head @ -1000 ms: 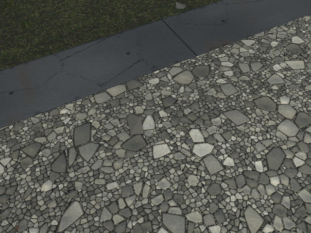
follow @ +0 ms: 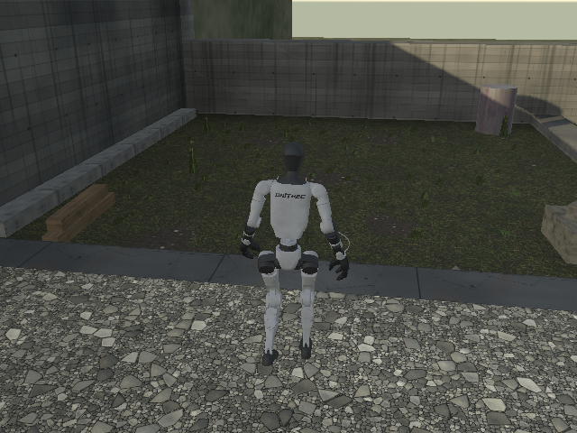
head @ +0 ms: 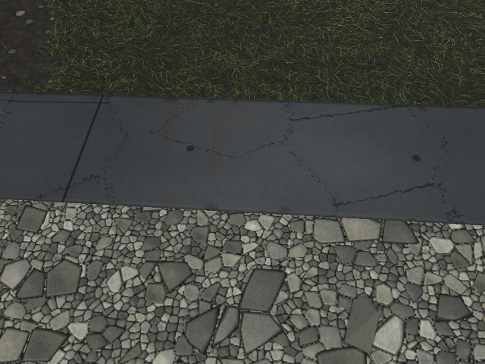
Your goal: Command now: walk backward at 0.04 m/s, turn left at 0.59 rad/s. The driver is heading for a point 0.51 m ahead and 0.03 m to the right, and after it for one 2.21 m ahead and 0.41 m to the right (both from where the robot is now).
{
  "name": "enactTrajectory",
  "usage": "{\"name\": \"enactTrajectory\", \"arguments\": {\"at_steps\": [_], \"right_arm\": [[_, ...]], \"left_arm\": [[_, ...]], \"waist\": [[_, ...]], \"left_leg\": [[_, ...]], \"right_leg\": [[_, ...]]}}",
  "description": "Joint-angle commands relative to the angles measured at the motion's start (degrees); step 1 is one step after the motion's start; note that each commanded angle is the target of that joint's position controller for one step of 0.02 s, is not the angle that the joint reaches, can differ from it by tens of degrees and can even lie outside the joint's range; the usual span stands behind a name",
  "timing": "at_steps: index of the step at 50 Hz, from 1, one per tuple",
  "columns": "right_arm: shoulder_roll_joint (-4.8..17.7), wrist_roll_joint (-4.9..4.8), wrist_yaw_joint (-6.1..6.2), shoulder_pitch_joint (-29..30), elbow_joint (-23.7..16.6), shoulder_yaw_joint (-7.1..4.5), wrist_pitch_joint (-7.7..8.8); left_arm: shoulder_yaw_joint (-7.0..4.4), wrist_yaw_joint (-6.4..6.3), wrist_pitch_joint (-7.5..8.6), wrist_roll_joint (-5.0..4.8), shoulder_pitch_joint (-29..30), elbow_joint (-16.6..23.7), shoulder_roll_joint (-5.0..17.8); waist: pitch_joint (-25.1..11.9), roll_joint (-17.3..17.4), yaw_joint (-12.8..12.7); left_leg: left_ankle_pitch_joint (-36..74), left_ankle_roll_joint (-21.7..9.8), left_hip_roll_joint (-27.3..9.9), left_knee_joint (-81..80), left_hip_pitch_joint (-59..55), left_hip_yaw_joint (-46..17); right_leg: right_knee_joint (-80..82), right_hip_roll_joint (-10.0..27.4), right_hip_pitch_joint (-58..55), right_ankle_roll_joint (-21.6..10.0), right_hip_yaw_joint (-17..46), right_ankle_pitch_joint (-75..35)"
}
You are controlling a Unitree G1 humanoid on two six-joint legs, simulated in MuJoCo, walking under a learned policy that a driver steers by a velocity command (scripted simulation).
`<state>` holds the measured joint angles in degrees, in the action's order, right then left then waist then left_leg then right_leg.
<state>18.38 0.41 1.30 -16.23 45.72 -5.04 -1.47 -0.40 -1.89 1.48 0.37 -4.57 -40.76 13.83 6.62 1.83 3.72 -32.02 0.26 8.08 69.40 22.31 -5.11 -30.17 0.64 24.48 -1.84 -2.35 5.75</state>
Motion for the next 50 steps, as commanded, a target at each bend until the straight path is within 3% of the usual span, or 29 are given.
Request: {"name": "enactTrajectory", "arguments": {"at_steps": [1,3,5,7,9,12,14,15,16,17,18,19,20,22,25,32,36,38,39,40,41,42,43,44,45,47,50], "right_arm": [[5.1,0.71,-1.39,-4.7,-2.8,-1.26,-2.67],[3.9,0.05,-1.7,-4.9,-3.7,-0.91,-3.49],[3.4,0.2,-1.69,-3.6,-4.5,-0.63,-4.02],[3.2,0.61,-1.99,-2.7,-5.2,-0.21,-4.37],[2.9,1.12,-3.0,-2.2,-5.9,0.45,-4.4],[3.6,0.76,-4.11,-3.2,-5.4,1.05,-3.51],[1.8,0.68,-4.14,-8.1,-2.9,1.89,-2.52],[1.1,0.9,-3.7,-12.0,-0.4,2.28,-1.89],[2.8,1.56,-3.04,-12.1,0.0,2.36,-1.29],[11.0,1.58,-2.04,-7.2,-3.9,0.82,-0.85],[11.5,1.75,-0.68,-5.3,-2.8,-0.2,-1.0],[8.9,1.35,-0.3,-0.9,-3.0,0.81,-0.08],[7.7,1.01,-0.77,0.6,-2.9,1.12,1.18],[5.4,0.29,-0.97,-1.4,-1.9,1.69,3.23],[4.5,0.06,-1.36,-7.0,0.9,1.63,4.53],[3.9,0.6,-0.76,-13.9,5.2,1.53,5.23],[4.7,0.85,-0.34,-14.6,7.3,1.42,5.6],[5.6,0.88,-0.34,-12.1,7.6,1.3,5.78],[6.2,0.69,-0.47,-10.8,7.9,1.18,5.84],[5.8,0.35,-0.61,-10.0,8.0,1.37,5.94],[2.4,-0.71,-0.91,-10.8,6.0,2.52,6.27],[-1.3,-0.82,-1.18,-14.1,5.4,2.98,6.49],[3.2,0.66,-1.02,-9.0,5.4,1.78,6.28],[3.0,0.55,-1.56,-6.6,4.8,1.67,6.54],[1.8,0.46,-1.9,-5.2,4.8,1.97,6.65],[0.1,1.58,-2.53,-6.6,5.6,2.23,5.33],[-1.2,1.8,-3.32,-3.5,4.9,2.44,4.22]], "left_arm": [[-1.63,-1.29,-1.5,0.72,-2.5,3.2,6.8],[-2.03,-1.1,-1.68,1.25,-2.7,2.8,7.7],[-2.26,-0.93,-1.8,1.3,-2.5,2.9,7.8],[-2.52,-0.42,-1.9,1.58,-3.1,2.7,7.9],[-3.13,0.13,-2.12,1.55,-2.4,2.7,9.4],[-4.54,1.03,-2.98,1.74,-4.6,1.6,12.4],[-4.7,1.4,-4.11,1.12,-4.7,0.9,11.9],[-4.23,1.61,-4.49,1.14,-3.5,1.0,9.2],[-2.55,2.54,-4.22,0.76,-5.7,1.2,2.4],[-2.66,2.42,-3.92,1.12,-3.2,3.8,2.9],[-4.18,2.66,-3.3,0.69,1.7,5.5,8.5],[-4.7,3.42,-2.77,0.09,-0.1,4.2,9.5],[-5.04,3.97,-2.42,0.8,-3.6,1.6,9.9],[-5.51,4.56,-2.34,1.95,-8.1,-1.7,9.6],[-4.82,4.71,-2.32,1.6,-5.2,-1.3,6.5],[-3.79,4.82,-1.04,1.89,4.2,1.0,5.0],[-3.25,4.83,-0.09,1.59,6.1,2.7,5.0],[-3.47,4.11,0.36,1.19,1.0,1.7,5.3],[-4.0,3.39,0.71,1.06,-5.4,-0.3,5.9],[-4.84,2.54,1.39,1.46,-15.5,-3.7,7.6],[-6.22,1.64,1.98,2.8,-25.2,-5.2,13.1],[-7.11,2.01,1.91,2.51,-28.2,-6.6,18.3],[-6.12,2.31,1.63,1.12,-22.4,-6.6,13.9],[-5.2,2.53,1.67,0.74,-16.3,-5.6,10.4],[-4.32,2.77,2.01,0.92,-13.0,-5.3,7.4],[-3.28,2.71,2.74,0.56,-11.8,-6.4,4.6],[-3.34,2.63,4.0,0.13,-15.3,-9.1,5.3]], "waist": [[-11.9,-10.1,-1.6],[-12.4,-9.9,-0.8],[-12.8,-9.9,-0.9],[-13.5,-10.5,-1.4],[-12.4,-13.6,-1.5],[-11.7,-14.4,-2.2],[-8.8,-10.0,0.7],[-4.2,-3.0,2.8],[-2.9,13.8,1.7],[1.9,12.0,0.1],[6.2,8.5,0.2],[6.5,7.8,-3.4],[4.2,6.2,-4.8],[-1.3,3.7,-4.9],[-0.9,4.0,-3.0],[1.2,4.4,1.6],[2.2,5.4,1.2],[0.3,5.3,-2.2],[-3.1,4.2,-5.6],[-9.6,1.1,-10.0],[-17.7,-6.4,-13.2],[-22.3,-18.5,-11.1],[-14.6,-9.0,-9.0],[-8.3,-5.7,-6.5],[-5.9,-3.7,-5.2],[-4.6,-6.4,-2.7],[-3.3,-6.1,-2.1]], "left_leg": [[4.3,3.1,-4.0,7.4,4.5,1.3],[5.9,3.4,-3.2,6.8,3.1,2.4],[6.9,3.3,-3.7,5.0,3.0,2.9],[8.9,2.2,-5.3,-1.0,1.4,3.5],[7.7,0.8,-6.1,-12.0,-2.0,5.6],[1.6,-3.1,-4.7,-25.3,-13.0,9.5],[8.1,-6.7,-4.2,-39.1,-22.3,11.9],[5.7,-7.8,-4.2,-48.8,-24.9,9.3],[-11.6,-9.2,-17.5,-60.0,-25.8,-11.5],[-24.1,-14.2,-30.4,-67.8,-16.8,-32.0],[-26.7,-16.1,-29.8,-71.0,-8.5,-31.9],[-17.2,-13.6,-25.8,-70.7,-8.3,-25.6],[-6.5,-11.5,-22.0,-69.1,-11.3,-18.4],[2.4,-9.9,-18.5,-66.9,-16.3,-11.0],[6.0,-10.9,-18.7,-66.4,-21.2,-9.2],[19.2,-12.7,-20.5,-63.7,-28.2,-6.5],[34.8,-12.0,-22.0,-59.8,-28.1,-5.0],[49.2,-10.4,-21.7,-55.2,-25.2,-3.2],[60.3,-9.3,-20.3,-47.5,-23.3,-1.0],[61.8,-7.9,-17.1,-35.3,-18.1,2.4],[43.8,-5.9,-12.8,-16.6,-3.6,5.1],[3.5,-4.5,-2.1,-0.5,10.6,4.4],[5.9,-6.1,-6.1,4.4,14.4,-1.7],[11.7,-6.6,-9.1,3.2,14.4,-0.4],[15.5,-6.6,-11.3,-0.1,12.5,0.5],[17.6,-5.4,-13.1,-3.5,8.5,2.1],[19.5,-3.7,-13.7,-6.2,11.2,4.3]], "right_leg": [[9.9,15.2,-13.1,-11.1,9.4,-34.4],[10.1,14.7,-11.2,-11.5,5.9,-33.8],[10.8,15.6,-10.5,-12.3,4.7,-29.5],[14.3,15.5,-8.3,-11.5,5.3,-4.8],[18.7,14.7,-5.5,-9.0,6.5,18.9],[21.8,15.4,-1.4,-6.8,6.9,28.5],[19.3,13.4,4.1,-4.4,4.2,33.0],[10.6,9.7,9.1,-1.9,0.1,35.4],[-11.8,3.1,17.2,1.0,-7.1,34.2],[-18.3,-0.7,26.6,2.6,-2.0,23.1],[-20.5,2.8,24.9,2.9,4.0,15.1],[-21.4,2.7,21.7,3.2,4.6,9.3],[-22.0,2.2,19.2,3.6,3.5,5.9],[-25.5,1.8,15.9,3.2,1.5,3.1],[-25.3,2.3,19.8,3.2,1.1,1.7],[-12.1,2.8,21.0,3.3,-0.3,1.8],[-5.5,1.7,14.8,0.0,-2.2,5.8],[-2.2,-0.9,3.8,-2.3,-3.7,7.4],[0.3,-3.2,-6.0,-3.5,-4.5,6.3],[2.1,-3.1,-20.7,-4.9,-3.7,4.4],[6.0,11.1,-37.4,-8.6,13.9,18.5],[15.3,24.1,-44.0,-13.9,41.9,21.7],[16.5,21.4,-36.7,-12.6,40.0,22.2],[16.8,19.7,-28.7,-11.8,30.8,17.9],[18.4,16.6,-23.4,-10.4,24.1,11.4],[20.7,12.5,-17.8,-8.8,15.7,3.3],[22.4,11.5,-17.4,-10.1,10.8,-7.0]]}}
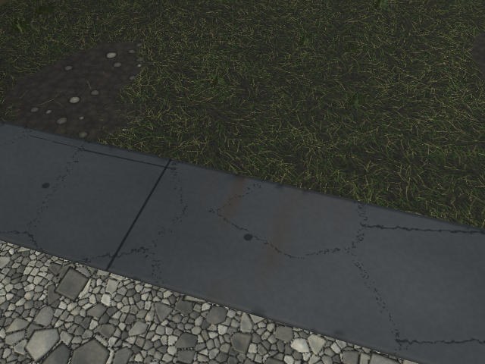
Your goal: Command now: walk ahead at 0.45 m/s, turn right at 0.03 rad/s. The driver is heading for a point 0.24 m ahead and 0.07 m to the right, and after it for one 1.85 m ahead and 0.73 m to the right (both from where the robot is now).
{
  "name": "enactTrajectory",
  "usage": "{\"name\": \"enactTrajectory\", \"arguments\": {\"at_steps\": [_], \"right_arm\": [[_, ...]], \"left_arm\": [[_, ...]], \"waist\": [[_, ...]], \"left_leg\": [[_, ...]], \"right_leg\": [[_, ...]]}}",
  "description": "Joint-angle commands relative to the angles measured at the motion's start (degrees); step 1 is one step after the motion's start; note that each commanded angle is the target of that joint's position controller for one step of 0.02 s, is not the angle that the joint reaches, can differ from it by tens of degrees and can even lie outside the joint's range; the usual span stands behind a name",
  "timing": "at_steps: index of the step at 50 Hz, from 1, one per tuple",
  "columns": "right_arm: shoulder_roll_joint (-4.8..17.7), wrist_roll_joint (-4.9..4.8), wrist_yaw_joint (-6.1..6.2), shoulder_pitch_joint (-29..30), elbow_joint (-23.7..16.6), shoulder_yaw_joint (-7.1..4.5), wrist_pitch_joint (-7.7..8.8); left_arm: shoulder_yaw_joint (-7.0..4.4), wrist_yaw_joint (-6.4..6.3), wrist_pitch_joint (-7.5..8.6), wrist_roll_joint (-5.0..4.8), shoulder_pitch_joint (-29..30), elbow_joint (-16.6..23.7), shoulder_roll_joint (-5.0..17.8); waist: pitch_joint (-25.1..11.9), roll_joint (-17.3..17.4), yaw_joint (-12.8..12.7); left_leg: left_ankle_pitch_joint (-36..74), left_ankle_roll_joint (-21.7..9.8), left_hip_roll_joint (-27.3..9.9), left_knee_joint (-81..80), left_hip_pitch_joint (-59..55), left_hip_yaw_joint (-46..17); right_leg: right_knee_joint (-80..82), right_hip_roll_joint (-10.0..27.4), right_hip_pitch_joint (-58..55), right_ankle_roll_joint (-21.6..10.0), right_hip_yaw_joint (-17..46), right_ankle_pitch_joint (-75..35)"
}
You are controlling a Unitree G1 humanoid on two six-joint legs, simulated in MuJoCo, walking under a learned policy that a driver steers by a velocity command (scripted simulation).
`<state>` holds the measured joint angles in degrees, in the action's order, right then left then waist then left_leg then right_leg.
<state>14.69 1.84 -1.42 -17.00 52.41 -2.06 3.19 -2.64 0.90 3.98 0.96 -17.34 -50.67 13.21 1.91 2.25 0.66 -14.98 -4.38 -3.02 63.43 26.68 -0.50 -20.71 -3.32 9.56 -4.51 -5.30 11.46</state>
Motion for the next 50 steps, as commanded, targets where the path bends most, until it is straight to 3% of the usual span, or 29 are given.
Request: {"name": "enactTrajectory", "arguments": {"at_steps": [1,3,6,9,11,12,13,14,15,16,17,18,19,20,22,26,31,33,34,35,36,37,39,41,43,50], "right_arm": [[2.4,0.53,-0.61,-0.1,-2.7,-0.5,-0.55],[1.3,0.67,-0.46,4.5,-4.3,-0.02,-0.44],[-0.2,-0.25,-0.09,9.5,-5.5,0.93,-0.05],[2.1,-0.68,1.1,10.7,-5.8,0.56,-0.03],[4.3,-0.5,1.83,7.1,-4.7,-0.15,0.41],[5.3,-0.24,2.29,3.0,-3.3,-0.63,0.98],[7.4,0.49,2.82,-1.9,-2.2,-1.25,1.95],[12.2,1.53,3.23,-6.6,-3.0,-2.16,2.4],[12.3,-0.99,2.71,-4.6,-4.3,-2.54,1.08],[8.5,-1.92,2.48,-1.1,-6.1,-1.85,-0.04],[5.0,-1.73,2.86,3.7,-7.3,-0.92,-0.54],[3.3,-1.27,3.48,6.8,-7.6,-0.28,-1.07],[3.2,-0.99,4.12,8.0,-7.6,-0.22,-1.34],[3.8,-0.56,4.35,8.0,-7.4,-0.41,-1.47],[4.2,-0.3,4.25,7.7,-7.2,-0.65,-1.26],[5.5,-0.03,3.94,8.6,-7.3,-1.24,-1.5],[8.5,0.05,3.15,8.0,-7.3,-2.54,-3.01],[9.5,-0.45,3.1,8.5,-7.3,-3.06,-3.69],[9.0,-0.33,2.94,7.2,-6.8,-3.25,-4.17],[6.2,-0.31,2.36,4.5,-6.5,-2.96,-4.91],[3.8,-0.86,3.05,7.7,-10.4,-2.25,-5.42],[5.6,-0.16,3.26,11.7,-10.9,-2.44,-5.87],[4.9,-1.34,2.61,8.6,-9.5,-2.49,-5.38],[6.1,0.15,2.18,5.8,-7.8,-3.02,-4.77],[5.6,-0.25,2.02,6.1,-8.3,-2.97,-4.85],[5.1,-1.14,2.9,10.2,-11.4,-2.09,-5.23]], "left_arm": [[-0.94,-0.22,1.66,-0.57,-3.5,0.1,5.7],[-0.5,-0.31,1.65,-0.78,-4.9,-1.3,5.3],[-0.42,-0.6,1.15,-0.83,-5.5,-2.3,6.3],[-0.88,-1.09,0.17,-0.78,-6.1,-2.6,7.9],[-1.24,-1.62,-0.41,-0.68,-4.4,-2.0,8.2],[-1.46,-1.7,-0.57,-0.91,-3.0,-1.5,8.5],[-1.51,-1.61,-0.52,-1.47,-2.8,-0.8,8.1],[-0.77,-1.85,-0.49,-2.31,-6.1,1.6,4.3],[-0.83,-2.68,-1.9,-3.32,-14.0,0.6,2.8],[-1.86,-2.99,-3.31,-1.34,-13.4,-1.4,6.6],[-2.19,-2.44,-4.09,-0.22,-9.1,-0.8,6.5],[-2.29,-1.89,-4.72,0.29,-6.2,0.0,5.7],[-2.45,-1.41,-5.57,0.77,-4.3,0.8,5.4],[-2.36,-1.12,-6.5,1.07,-5.1,0.7,4.8],[-2.35,-1.03,-7.54,0.68,-5.4,1.1,4.1],[-1.95,-0.23,-8.72,0.67,-0.6,3.8,4.0],[-1.91,1.0,-8.84,0.01,2.9,7.1,5.4],[-1.95,1.16,-8.29,-0.04,0.6,7.1,5.3],[-2.2,1.03,-7.76,0.13,-1.1,6.6,6.1],[-2.82,0.44,-6.98,0.67,-1.5,7.1,9.4],[-4.82,-0.15,-6.75,0.44,-0.1,9.1,18.4],[-4.88,-1.14,-6.7,1.17,-1.7,8.1,16.4],[-3.57,-1.74,-6.53,0.5,4.9,9.1,12.0],[-3.08,-1.54,-6.01,-0.17,7.3,10.5,10.0],[-3.16,-1.17,-5.57,-0.73,4.7,10.2,9.9],[-4.11,-1.38,-5.87,-0.1,0.2,9.8,12.2]], "waist": [[2.7,-5.8,0.8],[3.5,-5.2,0.7],[1.4,-7.1,-0.8],[-0.8,-8.3,-1.5],[-1.7,-8.0,0.1],[-2.8,-6.7,2.1],[-5.8,-3.0,3.8],[-14.4,6.3,3.1],[-24.5,14.0,1.0],[-21.3,4.9,0.0],[-13.9,2.1,-0.6],[-8.1,2.1,-1.6],[-5.0,4.2,-2.1],[-4.3,5.3,-2.5],[-5.3,3.8,-3.1],[-5.4,5.2,-2.5],[-6.2,5.7,-1.1],[-5.9,4.0,-2.6],[-4.7,0.5,-3.1],[-1.8,-11.8,-2.9],[3.0,-22.2,-3.1],[3.7,-13.3,-4.2],[2.2,-9.3,0.3],[-2.3,-9.4,0.7],[-4.9,-6.9,-0.1],[-4.4,-9.1,-3.5]], "left_leg": [[4.0,1.8,-2.8,-2.5,8.6,0.8],[7.3,3.6,-1.7,-10.1,8.3,2.8],[13.7,4.6,2.2,-23.0,0.8,4.9],[15.7,3.7,4.1,-28.1,-2.6,3.0],[14.2,2.5,4.3,-32.1,-6.9,0.7],[16.7,1.8,4.5,-36.6,-12.0,0.7],[29.1,0.7,0.6,-39.7,-20.8,-1.2],[58.8,-3.2,-15.7,-34.2,-34.8,-13.7],[68.1,-11.6,-25.7,-34.2,-40.6,-24.3],[54.2,-11.9,-23.0,-37.3,-33.3,-21.7],[39.3,-10.6,-19.4,-40.6,-25.8,-16.9],[29.5,-8.9,-16.3,-44.2,-19.1,-12.8],[23.9,-8.2,-14.3,-46.7,-14.5,-9.3],[22.5,-8.2,-13.1,-47.6,-11.2,-6.7],[20.6,-9.0,-12.9,-48.2,-9.6,-3.8],[9.1,-8.7,-13.7,-49.5,-9.3,-0.7],[0.9,-6.9,-15.9,-48.0,-9.7,1.1],[-1.8,-3.9,-15.6,-44.6,-7.5,3.3],[-3.5,-0.7,-14.2,-39.9,-4.5,5.8],[-9.8,3.9,-8.4,-26.7,0.8,11.5],[-20.1,7.4,2.7,-17.0,12.3,9.8],[-17.0,6.9,0.9,-7.7,9.7,1.7],[-7.5,6.0,0.8,-6.0,7.9,-0.9],[-4.4,5.8,1.9,-2.9,7.4,-0.3],[-4.9,6.4,2.2,-2.7,7.5,-0.7],[-8.4,6.7,3.5,-15.5,5.0,-1.9]], "right_leg": [[13.0,14.9,-2.4,-7.7,12.6,-19.8],[10.5,12.7,-1.9,-7.5,8.5,-37.1],[6.3,9.7,-0.6,-5.3,5.6,-46.1],[1.2,10.6,-4.1,-4.1,8.9,-45.0],[-3.7,11.1,-5.4,-2.8,12.4,-42.3],[-9.2,10.0,-5.0,-1.8,12.9,-40.3],[-18.6,6.8,-1.4,-0.4,11.8,-32.1],[-34.9,1.6,8.1,1.2,8.4,-2.8],[-48.7,-4.0,14.8,1.4,6.5,28.7],[-52.5,-0.7,16.0,1.5,8.6,26.2],[-52.5,1.2,17.5,2.2,8.3,22.1],[-50.5,2.9,17.9,3.0,7.8,19.1],[-48.7,4.1,17.4,4.0,7.5,16.8],[-49.0,3.5,15.4,4.7,6.2,15.2],[-46.8,3.4,14.2,5.3,5.5,14.3],[-36.1,5.1,13.6,4.8,4.1,11.7],[-24.4,4.3,7.9,2.9,0.9,12.8],[-15.1,3.3,1.9,1.2,-0.2,9.3],[-8.1,3.2,-1.6,0.1,2.4,6.9],[5.6,12.0,-1.5,-2.0,17.2,10.4],[11.5,25.6,4.0,-8.8,39.0,5.4],[9.8,24.0,6.4,-11.0,33.8,0.3],[6.9,16.0,6.2,-7.8,24.2,-1.8],[3.9,13.0,0.6,-7.5,20.8,-14.4],[2.0,13.2,-3.4,-8.2,21.1,-21.2],[0.1,13.7,-6.3,-9.9,27.9,-19.0]]}}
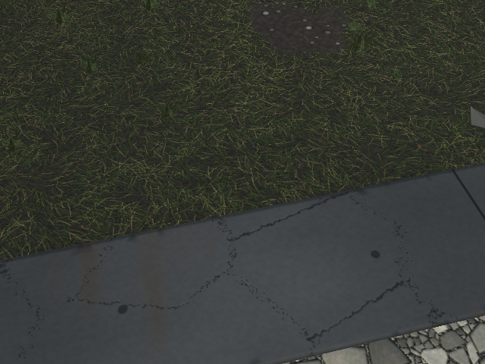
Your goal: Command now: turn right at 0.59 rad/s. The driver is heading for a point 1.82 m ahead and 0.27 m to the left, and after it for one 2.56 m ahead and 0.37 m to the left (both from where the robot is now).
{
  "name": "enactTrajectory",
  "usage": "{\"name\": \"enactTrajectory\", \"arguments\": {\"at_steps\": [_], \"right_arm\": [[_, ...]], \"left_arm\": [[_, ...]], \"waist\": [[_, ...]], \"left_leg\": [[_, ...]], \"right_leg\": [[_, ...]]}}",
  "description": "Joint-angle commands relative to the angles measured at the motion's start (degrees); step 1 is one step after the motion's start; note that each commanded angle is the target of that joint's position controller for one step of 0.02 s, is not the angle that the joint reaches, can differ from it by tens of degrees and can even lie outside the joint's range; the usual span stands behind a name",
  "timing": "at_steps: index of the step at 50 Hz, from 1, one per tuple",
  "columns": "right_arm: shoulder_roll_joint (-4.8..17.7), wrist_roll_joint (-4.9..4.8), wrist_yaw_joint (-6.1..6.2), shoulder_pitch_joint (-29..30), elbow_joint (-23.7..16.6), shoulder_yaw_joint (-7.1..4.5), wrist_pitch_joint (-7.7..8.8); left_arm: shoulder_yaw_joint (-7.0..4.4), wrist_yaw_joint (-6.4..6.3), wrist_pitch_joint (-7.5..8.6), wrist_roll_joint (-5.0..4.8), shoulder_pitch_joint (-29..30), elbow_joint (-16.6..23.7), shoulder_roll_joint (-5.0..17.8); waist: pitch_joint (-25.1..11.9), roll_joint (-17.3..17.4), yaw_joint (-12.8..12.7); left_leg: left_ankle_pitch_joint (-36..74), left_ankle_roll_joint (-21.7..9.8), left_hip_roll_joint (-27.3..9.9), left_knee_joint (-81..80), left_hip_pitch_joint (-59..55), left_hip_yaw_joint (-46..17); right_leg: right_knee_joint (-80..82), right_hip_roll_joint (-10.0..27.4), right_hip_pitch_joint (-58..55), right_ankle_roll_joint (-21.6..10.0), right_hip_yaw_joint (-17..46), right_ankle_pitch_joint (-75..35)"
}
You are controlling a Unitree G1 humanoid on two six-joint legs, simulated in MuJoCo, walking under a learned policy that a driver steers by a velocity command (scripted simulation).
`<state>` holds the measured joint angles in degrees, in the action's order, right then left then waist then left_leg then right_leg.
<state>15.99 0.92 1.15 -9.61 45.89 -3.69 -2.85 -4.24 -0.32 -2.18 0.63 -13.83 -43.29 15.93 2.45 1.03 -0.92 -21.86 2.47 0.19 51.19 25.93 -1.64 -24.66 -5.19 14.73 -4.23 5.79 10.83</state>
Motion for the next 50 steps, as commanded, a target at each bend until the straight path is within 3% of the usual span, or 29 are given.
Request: {"name": "enactTrajectory", "arguments": {"at_steps": [1,5,7,8,9,10,11,13,16,21,23,24,25,26,27,28,29,31,34,37,39,40,41,42,43,44,46,47,50], "right_arm": [[3.8,-0.36,0.42,2.8,-5.2,-0.38,0.94],[4.2,-1.01,0.84,-0.3,-5.5,-0.14,1.52],[3.5,-0.94,1.15,-3.8,-4.8,0.15,1.97],[3.9,-0.41,1.46,-5.2,-4.5,0.11,2.42],[7.6,0.68,1.88,-4.4,-5.2,-0.37,2.78],[12.7,0.64,1.47,0.1,-6.9,-1.17,2.57],[10.3,0.65,0.99,-2.0,-6.2,-0.9,2.52],[5.2,-0.02,0.47,3.0,-6.5,0.6,2.76],[4.8,0.01,0.76,2.1,-5.5,0.89,3.09],[6.3,0.34,0.15,-2.0,-2.3,0.56,2.64],[7.0,0.15,-0.07,-2.0,-1.2,0.31,2.16],[6.9,-0.06,-0.08,-2.0,-0.7,0.28,2.08],[5.4,0.0,-0.19,-2.9,-0.4,0.76,2.46],[3.8,0.02,-0.66,-3.3,-0.9,1.13,2.75],[2.6,-0.31,-0.74,-1.8,-1.0,1.36,2.53],[4.8,0.8,-0.78,1.4,-1.1,0.92,2.3],[5.1,0.9,-1.04,3.4,-1.7,0.55,2.31],[5.4,0.65,-1.77,4.0,-2.3,0.1,2.86],[4.1,0.76,-2.78,2.7,-1.5,0.24,4.4],[3.0,0.44,-3.04,1.8,-1.0,0.29,4.74],[2.6,0.3,-2.57,-5.4,1.9,-0.03,4.86],[4.1,0.4,-2.02,-11.0,4.1,-0.65,5.19],[8.0,1.14,-1.23,-18.4,5.5,-1.6,5.91],[15.0,0.8,-1.32,-23.3,6.6,-3.09,6.08],[11.4,0.8,-1.43,-19.3,6.4,-2.17,5.76],[8.1,0.49,-1.76,-13.3,4.6,-1.24,6.01],[5.4,0.31,-1.74,-9.6,3.7,-0.36,6.98],[4.7,0.34,-1.64,-10.2,4.2,-0.04,7.46],[4.0,-0.09,-1.68,-15.5,7.2,0.42,8.16]], "left_arm": [[-2.63,-0.03,0.2,0.34,-2.9,2.6,9.8],[-2.68,0.48,-0.07,0.48,0.3,3.1,10.0],[-2.31,0.42,-0.31,0.01,2.7,3.1,9.2],[-1.89,0.17,-0.31,-0.43,3.3,3.1,8.2],[-0.9,0.06,-0.08,-0.5,1.4,3.5,4.8],[-0.76,-0.34,-0.03,-0.53,-0.5,3.8,4.1],[-1.68,-0.53,-0.33,1.06,-0.4,2.7,8.0],[-1.87,-0.04,-0.62,0.52,-1.4,0.5,7.5],[-1.1,0.65,-1.02,0.45,-1.5,-0.9,5.8],[0.74,0.05,-1.42,-0.48,2.5,-1.8,3.3],[0.98,-0.46,-1.1,-0.7,0.8,-3.4,3.2],[1.24,-0.75,-0.61,-0.46,-0.4,-4.3,3.1],[1.41,-1.11,0.08,0.35,-1.1,-5.1,3.9],[1.22,-1.49,0.91,1.55,-2.4,-5.4,6.7],[-0.24,-1.11,0.7,0.55,-1.7,-7.2,10.7],[-0.26,-0.62,0.73,0.71,-2.0,-7.0,9.4],[-0.14,-0.46,0.94,0.89,-2.6,-7.3,8.9],[0.08,-0.66,1.66,1.15,-3.9,-8.4,8.0],[-0.18,-0.6,3.3,0.56,-3.7,-9.3,7.8],[-0.52,-0.15,4.17,0.25,-2.6,-9.9,8.0],[-0.74,0.1,4.13,-0.12,-0.6,-9.8,8.2],[-0.38,0.07,4.36,0.28,-0.6,-9.7,6.8],[0.75,0.29,4.81,0.66,1.1,-8.4,3.2],[1.36,0.46,5.28,0.28,2.7,-5.9,1.2],[0.33,0.51,5.07,1.23,2.2,-6.4,5.5],[0.24,1.28,5.24,1.06,1.7,-7.2,5.5],[0.51,2.24,5.56,1.12,0.7,-8.5,4.2],[0.7,2.53,5.3,1.71,0.7,-9.1,3.9],[1.12,2.95,4.61,1.75,4.5,-8.0,2.6]], "waist": [[-5.1,-7.9,-1.8],[-6.4,-8.5,-0.4],[-6.5,-7.9,1.9],[-6.3,-6.2,2.8],[-6.4,3.3,1.2],[-4.0,12.8,-0.4],[-4.5,9.1,0.8],[-1.3,4.4,-1.8],[-2.8,7.3,-0.8],[-4.0,9.3,2.5],[-3.7,8.8,1.2],[-3.6,7.2,0.1],[-6.2,4.7,0.4],[-7.4,-1.4,1.1],[-3.0,-11.8,1.4],[1.0,-11.3,-1.1],[4.4,-11.4,-2.2],[7.5,-11.6,-2.2],[4.9,-9.0,-1.3],[3.5,-9.4,-0.2],[2.8,-6.7,3.7],[1.3,-3.4,5.9],[-1.0,6.7,9.4],[-1.9,17.7,10.1],[2.9,8.8,6.2],[5.9,4.1,3.1],[4.6,2.6,0.9],[3.4,2.5,1.0],[2.7,2.9,1.6]], "left_leg": [[-1.9,-0.4,0.8,-4.7,4.0,-0.8],[-2.1,-2.0,2.3,-12.3,-4.8,-0.3],[4.3,-3.0,2.7,-23.6,-13.1,0.6],[9.7,-3.8,0.6,-31.6,-18.8,-1.0],[7.6,-6.2,-10.5,-37.9,-22.6,-12.5],[17.5,-12.6,-21.2,-39.7,-20.1,-25.6],[22.4,-17.5,-22.9,-37.4,-15.4,-25.1],[24.3,-15.2,-15.5,-36.2,-12.7,-14.9],[33.7,-13.3,-10.9,-33.5,-18.2,-8.2],[33.3,-13.7,-10.9,-31.0,-21.6,-8.6],[34.2,-12.6,-10.3,-29.2,-20.7,-9.0],[34.1,-10.7,-9.9,-28.3,-18.6,-8.6],[24.3,-8.1,-9.5,-29.2,-15.1,-9.0],[11.7,-6.3,-6.3,-26.0,-9.7,-6.2],[-0.1,-6.0,1.1,-23.5,-7.9,1.1],[-2.8,-5.7,2.0,-17.9,-4.7,3.4],[-3.6,-5.8,2.1,-13.7,-1.7,3.9],[-5.0,-6.0,-0.3,-7.1,4.0,2.0],[-2.4,-5.7,-1.0,-9.0,3.5,2.7],[0.9,-5.9,-0.1,-16.8,-6.2,4.9],[7.7,-6.1,2.0,-25.1,-21.3,7.4],[5.7,-6.2,2.0,-26.8,-30.5,5.4],[-6.1,-7.8,-8.8,-35.0,-37.5,-9.1],[-24.2,-13.3,-21.5,-45.8,-37.9,-34.3],[-27.2,-15.7,-23.0,-46.0,-30.6,-35.8],[-22.7,-15.1,-20.3,-45.4,-26.3,-30.5],[-7.3,-13.1,-15.2,-46.0,-25.2,-19.8],[0.4,-12.5,-13.2,-45.9,-25.6,-15.6],[18.7,-13.0,-11.9,-44.6,-28.3,-9.1]], "right_leg": [[3.7,15.4,-10.5,-10.2,17.6,-19.0],[2.0,14.3,-7.0,-8.4,20.1,-23.2],[0.0,12.0,-3.5,-5.4,19.5,-21.1],[-1.7,9.8,0.4,-2.6,18.5,-13.9],[-9.0,4.9,5.7,0.6,13.2,-0.1],[-16.4,-5.7,13.1,2.5,2.6,19.2],[-27.4,-2.3,9.5,3.1,3.1,22.9],[-33.1,-1.2,8.2,3.9,3.9,16.5],[-30.3,-1.3,8.4,6.0,2.0,14.1],[-11.1,1.4,1.2,6.2,-3.7,15.4],[-0.4,1.5,-3.4,5.0,-5.3,8.4],[7.8,2.4,-8.0,4.3,-4.7,-0.4],[10.2,5.2,-14.6,3.3,-0.4,-2.8],[10.1,12.5,-19.1,1.4,7.8,1.3],[9.8,14.7,-11.5,-3.2,12.0,14.3],[13.7,17.0,-9.2,-5.8,16.4,26.9],[17.0,18.9,-6.9,-7.4,19.5,32.5],[19.7,20.5,-7.7,-9.2,21.2,29.4],[18.1,17.8,-12.1,-8.6,15.3,18.9],[16.3,16.0,-7.0,-7.7,10.6,14.6],[11.3,14.0,2.9,-6.1,7.4,15.0],[5.6,11.9,9.1,-4.9,5.6,15.0],[-10.6,6.7,15.6,-2.5,-0.7,14.5],[-25.8,0.1,25.6,-1.2,-6.1,21.1],[-34.3,3.8,26.6,-2.5,-0.9,19.2],[-36.2,6.4,26.4,-3.0,-0.3,13.2],[-34.7,9.1,23.6,-1.6,-2.5,5.8],[-34.7,9.5,22.7,-0.7,-3.6,3.0],[-33.8,9.7,25.5,1.4,-6.3,-0.4]]}}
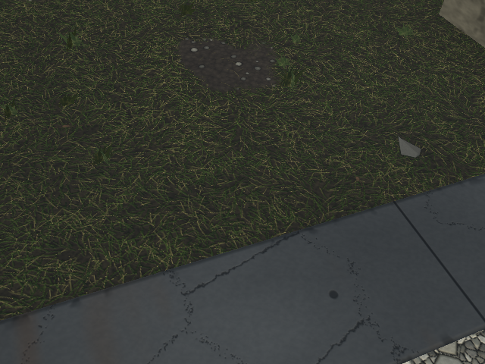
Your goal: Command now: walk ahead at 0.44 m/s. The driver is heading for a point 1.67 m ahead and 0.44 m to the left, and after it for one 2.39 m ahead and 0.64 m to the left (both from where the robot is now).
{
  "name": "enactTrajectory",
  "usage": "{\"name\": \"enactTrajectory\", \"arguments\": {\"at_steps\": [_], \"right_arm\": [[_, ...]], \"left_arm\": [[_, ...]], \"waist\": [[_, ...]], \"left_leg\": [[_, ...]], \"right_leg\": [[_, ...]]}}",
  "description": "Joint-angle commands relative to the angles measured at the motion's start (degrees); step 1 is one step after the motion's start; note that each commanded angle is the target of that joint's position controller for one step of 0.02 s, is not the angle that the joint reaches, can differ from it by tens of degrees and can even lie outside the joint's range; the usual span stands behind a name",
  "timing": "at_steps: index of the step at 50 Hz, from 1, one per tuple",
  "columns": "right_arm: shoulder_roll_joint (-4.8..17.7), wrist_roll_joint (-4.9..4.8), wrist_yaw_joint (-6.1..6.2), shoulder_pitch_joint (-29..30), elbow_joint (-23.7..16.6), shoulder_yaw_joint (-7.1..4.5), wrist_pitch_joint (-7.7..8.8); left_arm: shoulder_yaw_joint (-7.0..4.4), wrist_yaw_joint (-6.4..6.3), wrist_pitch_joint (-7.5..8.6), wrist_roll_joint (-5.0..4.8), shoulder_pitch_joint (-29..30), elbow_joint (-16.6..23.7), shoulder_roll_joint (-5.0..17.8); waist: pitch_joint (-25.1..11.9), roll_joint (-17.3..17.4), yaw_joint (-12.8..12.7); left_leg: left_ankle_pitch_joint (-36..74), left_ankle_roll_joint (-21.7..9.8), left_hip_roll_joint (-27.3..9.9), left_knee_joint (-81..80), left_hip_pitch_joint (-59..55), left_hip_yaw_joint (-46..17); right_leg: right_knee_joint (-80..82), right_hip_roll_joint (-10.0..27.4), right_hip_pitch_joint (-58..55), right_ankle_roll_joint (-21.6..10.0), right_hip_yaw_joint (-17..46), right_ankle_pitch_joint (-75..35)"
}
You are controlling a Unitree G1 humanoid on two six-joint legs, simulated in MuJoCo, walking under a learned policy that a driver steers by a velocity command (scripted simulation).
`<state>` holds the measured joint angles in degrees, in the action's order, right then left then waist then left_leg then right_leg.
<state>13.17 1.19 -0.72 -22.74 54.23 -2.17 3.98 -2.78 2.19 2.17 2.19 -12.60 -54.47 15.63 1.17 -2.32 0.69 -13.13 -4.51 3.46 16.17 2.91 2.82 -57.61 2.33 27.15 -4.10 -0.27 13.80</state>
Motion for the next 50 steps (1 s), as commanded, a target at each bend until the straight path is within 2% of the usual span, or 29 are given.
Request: {"name": "enactTrajectory", "arguments": {"at_steps": [1,6,8,10,12,13,14,15,16,17,18,19,21,24,27,30,33,38,40,41,42,43,44,45,46,47,48,49,50], "right_arm": [[6.6,-0.5,0.28,-3.8,-0.3,-0.96,1.36],[5.9,-0.3,0.65,-6.3,2.0,-0.29,1.33],[6.3,-0.23,0.82,-7.1,2.9,-0.28,1.41],[6.9,-0.2,1.04,-6.6,3.6,-0.38,1.39],[7.8,-0.12,1.35,-4.7,3.7,-0.55,1.3],[8.4,0.05,1.46,-4.0,3.8,-0.74,0.97],[8.4,-0.05,1.43,-3.3,3.8,-0.71,0.56],[6.3,-0.38,1.23,-4.2,2.5,-0.05,0.46],[-0.8,-2.0,0.52,-12.1,2.0,1.12,0.26],[6.3,-0.55,0.93,-7.3,2.3,-0.63,0.06],[6.9,-0.48,0.73,-1.9,0.2,-1.11,0.41],[6.1,-0.43,0.59,0.8,-0.4,-0.97,0.78],[4.1,0.71,0.06,-0.2,0.1,-0.8,-0.39],[2.3,1.05,-0.7,1.3,-0.4,-0.67,-2.11],[3.0,0.96,-1.03,9.5,-3.4,-0.72,-2.76],[2.6,0.44,-1.13,15.6,-5.6,-0.31,-2.6],[1.4,-0.04,-1.19,20.3,-7.3,0.37,-2.34],[2.4,0.16,-1.47,26.9,-10.3,0.41,-2.0],[2.9,0.3,-1.78,24.7,-10.4,-0.04,-1.52],[3.7,0.27,-1.53,21.1,-9.5,-0.47,-1.29],[5.0,0.21,-1.37,14.0,-7.4,-1.19,-1.03],[6.5,0.54,-1.09,4.0,-4.5,-2.15,-0.48],[11.8,1.78,-0.22,-4.3,-3.3,-3.8,-0.5],[14.3,-0.18,-0.21,-1.8,-4.4,-4.69,-1.64],[13.8,-1.55,-0.42,0.5,-4.3,-4.7,-2.34],[11.9,-1.52,-0.15,3.8,-4.8,-4.32,-2.47],[9.1,-1.0,-0.07,5.9,-4.7,-3.61,-2.35],[7.6,-1.01,0.05,7.4,-4.8,-3.16,-1.85],[7.1,-1.07,0.14,8.0,-5.0,-2.84,-1.33]], "left_arm": [[-0.15,0.46,0.08,0.1,5.1,3.8,2.5],[1.18,0.52,0.05,-0.39,16.0,8.0,0.3],[1.36,0.4,0.09,-0.7,18.0,9.1,0.4],[1.13,-0.01,0.22,-0.79,17.5,9.6,1.2],[0.38,-0.78,0.56,-0.76,12.3,8.3,2.6],[-0.28,-1.31,0.9,-0.81,5.8,6.4,3.7],[-1.09,-1.93,1.41,-0.5,-3.7,3.3,4.8],[-2.32,-2.66,1.8,0.94,-13.2,1.5,8.9],[-3.37,-2.65,1.57,1.59,-14.6,1.5,13.5],[-3.07,-2.03,0.98,-1.05,-10.5,1.8,10.5],[-2.23,-1.99,1.07,-1.58,-3.9,2.7,7.5],[-1.44,-1.81,1.59,-1.3,-1.0,3.0,4.3],[-0.52,-2.1,2.49,-1.34,-0.9,1.6,1.4],[-0.51,-2.14,3.84,-1.45,-5.4,-0.7,1.9],[-0.52,-2.17,3.86,-1.59,-8.7,-1.7,2.8],[-0.28,-2.21,3.71,-1.62,-11.5,-2.3,2.7],[-0.06,-2.58,3.78,-1.42,-14.6,-3.3,2.5],[0.31,-3.57,3.16,-0.75,-17.1,-4.6,2.3],[0.11,-4.08,2.91,-0.75,-14.9,-4.2,4.1],[-0.07,-4.45,2.57,-0.51,-14.3,-4.2,5.0],[-0.28,-4.68,2.04,-0.24,-13.9,-4.1,5.6],[-0.43,-4.87,1.51,-0.53,-12.7,-3.3,6.2],[0.14,-4.54,1.61,-1.72,-12.6,-0.7,4.0],[-0.13,-3.21,2.25,-2.03,-14.7,1.0,2.6],[-0.92,-3.15,2.7,-1.47,-8.7,2.7,5.5],[-0.74,-2.97,3.77,-2.13,-4.8,4.4,5.5],[-0.76,-3.03,4.16,-2.18,-4.4,4.3,5.1],[-0.79,-3.18,3.23,-1.21,-4.0,4.8,4.5],[-0.62,-3.09,1.91,-0.24,-5.4,4.8,3.5]], "waist": [[4.2,6.3,0.3],[6.3,7.0,2.1],[6.7,7.3,2.3],[6.5,7.3,1.4],[3.4,7.4,-1.5],[-0.1,7.4,-4.2],[-5.0,6.1,-8.2],[-11.4,1.7,-10.7],[-18.7,-11.2,-6.0],[-15.3,-2.0,-6.6],[-5.6,-1.2,-4.0],[-1.8,1.0,-2.9],[0.4,0.1,0.5],[1.2,0.0,1.5],[3.8,0.4,0.3],[4.3,0.2,-1.0],[4.9,-0.2,-2.6],[6.6,-0.2,-4.1],[4.3,-1.5,-2.2],[1.7,-2.9,-0.6],[-2.1,-3.3,2.3],[-7.2,-2.5,6.7],[-14.3,4.1,9.0],[-19.7,14.6,4.9],[-15.3,6.7,5.3],[-7.9,4.4,4.4],[-2.3,0.3,1.9],[-0.4,-0.4,-0.3],[-0.7,0.4,-1.9]], "left_leg": [[13.3,-6.2,-14.8,-9.4,-5.7,-12.2],[24.1,-6.2,-13.0,-9.2,-2.8,-6.7],[27.0,-6.1,-13.9,-9.1,-3.2,-6.2],[32.5,-5.7,-15.3,-7.6,-5.0,-5.9],[47.8,-4.5,-15.7,-0.6,-7.4,-4.5],[53.8,-3.8,-15.2,7.2,-8.1,-3.9],[51.5,-2.7,-13.3,18.8,-4.6,-2.2],[33.0,-2.0,-10.9,35.5,6.5,-0.8],[-14.4,0.6,0.3,57.4,26.7,0.0],[-14.5,-0.6,-0.9,61.7,31.6,-7.2],[-8.6,-1.0,-4.1,60.2,33.6,-6.9],[-5.0,-1.2,-6.0,57.0,31.7,-6.6],[-2.9,-0.4,-8.3,51.7,25.8,-6.4],[-1.9,1.3,-9.1,48.0,26.4,-4.8],[4.5,2.8,-10.5,42.1,33.2,-3.0],[10.4,3.6,-10.0,33.8,35.2,-1.3],[14.7,2.4,-8.2,26.8,34.8,-0.1],[10.7,-1.2,-5.2,18.7,35.3,2.3],[7.2,-3.1,-2.1,15.8,29.0,4.2],[4.5,-4.2,-0.3,15.7,24.7,5.1],[2.8,-5.7,1.5,14.6,18.3,5.1],[5.1,-7.9,1.0,10.9,5.8,2.6],[0.1,-12.8,-11.8,10.2,-11.2,-15.1],[0.2,-20.6,-24.3,3.1,-23.8,-45.6],[3.1,-20.1,-22.6,2.0,-22.1,-41.7],[8.8,-18.3,-21.6,0.7,-14.2,-33.6],[15.6,-15.9,-19.2,-1.0,-4.8,-28.3],[20.8,-13.9,-16.2,-1.4,0.7,-24.7],[22.7,-12.8,-14.3,-1.9,4.0,-22.1]], "right_leg": [[0.3,2.2,14.3,1.8,-1.0,-4.2],[15.6,0.3,10.9,2.9,-4.6,-10.2],[20.5,-0.6,7.7,1.9,-5.6,-11.4],[23.2,-1.3,4.5,0.0,-5.5,-11.1],[24.6,-3.7,-2.7,-2.1,-6.0,-7.4],[26.0,-5.4,-9.2,-3.3,-6.2,-5.5],[29.6,-5.9,-20.8,-4.6,-6.2,-6.7],[30.9,5.3,-34.8,-7.3,6.1,1.7],[37.1,22.3,-48.6,-15.8,36.7,8.1],[42.9,19.8,-42.8,-15.0,41.1,14.0],[44.1,17.9,-33.7,-13.0,30.4,13.0],[46.2,15.5,-26.7,-11.7,24.2,6.0],[48.2,10.8,-18.5,-8.5,15.0,-3.1],[49.9,9.5,-16.8,-9.1,10.3,-10.3],[52.1,8.2,-18.5,-8.7,7.4,-12.3],[51.7,6.7,-21.3,-7.2,3.8,-18.2],[51.2,7.2,-24.5,-5.6,0.4,-23.7],[47.8,9.7,-33.8,-4.5,-3.7,-33.4],[42.5,10.1,-36.0,-3.2,-5.8,-49.5],[36.9,10.3,-37.1,-2.7,-6.8,-57.6],[27.9,10.4,-37.5,-2.3,-7.7,-61.0],[14.5,9.6,-31.8,-1.2,-9.6,-55.7],[-6.1,6.2,-15.2,0.7,-11.1,-36.1],[-24.4,-7.4,5.8,3.0,-6.2,15.1],[-27.6,-3.7,13.5,2.0,2.9,11.6],[-24.5,-0.7,14.6,1.8,3.2,6.9],[-18.7,1.4,11.4,1.9,3.0,4.3],[-14.3,2.8,8.2,2.8,3.3,3.8],[-11.3,3.3,4.9,3.8,3.2,3.9]]}}
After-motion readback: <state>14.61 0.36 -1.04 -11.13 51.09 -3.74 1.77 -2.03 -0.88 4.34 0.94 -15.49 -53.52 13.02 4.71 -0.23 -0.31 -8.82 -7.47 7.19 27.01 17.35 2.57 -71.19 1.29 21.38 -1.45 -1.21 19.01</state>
